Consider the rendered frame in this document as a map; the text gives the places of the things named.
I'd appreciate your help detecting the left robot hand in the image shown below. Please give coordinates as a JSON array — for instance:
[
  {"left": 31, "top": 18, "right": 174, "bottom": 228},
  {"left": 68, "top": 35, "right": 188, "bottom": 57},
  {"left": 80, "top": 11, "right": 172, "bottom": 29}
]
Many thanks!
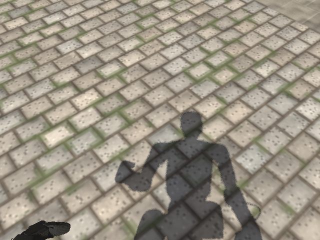
[{"left": 11, "top": 220, "right": 71, "bottom": 240}]

